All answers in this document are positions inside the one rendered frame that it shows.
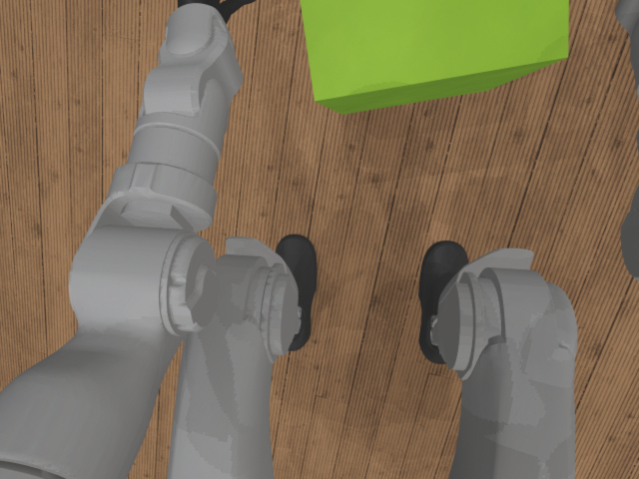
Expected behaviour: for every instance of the right robot forearm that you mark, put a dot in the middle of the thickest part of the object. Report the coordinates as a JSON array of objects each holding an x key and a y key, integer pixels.
[{"x": 627, "y": 14}]

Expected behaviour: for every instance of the left robot forearm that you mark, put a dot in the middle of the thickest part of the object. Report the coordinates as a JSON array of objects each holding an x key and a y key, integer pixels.
[{"x": 169, "y": 176}]

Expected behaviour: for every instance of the left robot hand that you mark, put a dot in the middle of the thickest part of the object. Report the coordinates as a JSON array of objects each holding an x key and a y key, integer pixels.
[{"x": 226, "y": 8}]

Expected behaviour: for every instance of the carton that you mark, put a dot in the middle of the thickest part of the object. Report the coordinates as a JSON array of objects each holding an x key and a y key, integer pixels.
[{"x": 372, "y": 54}]

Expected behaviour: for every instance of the robot left foot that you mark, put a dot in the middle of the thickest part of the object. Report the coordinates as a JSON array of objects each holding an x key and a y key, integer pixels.
[{"x": 300, "y": 256}]

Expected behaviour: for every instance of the left robot shin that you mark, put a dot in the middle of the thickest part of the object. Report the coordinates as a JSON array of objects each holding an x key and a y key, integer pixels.
[{"x": 254, "y": 247}]

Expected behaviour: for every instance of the robot left upper arm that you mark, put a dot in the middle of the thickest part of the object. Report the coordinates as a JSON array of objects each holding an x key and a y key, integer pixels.
[{"x": 83, "y": 411}]

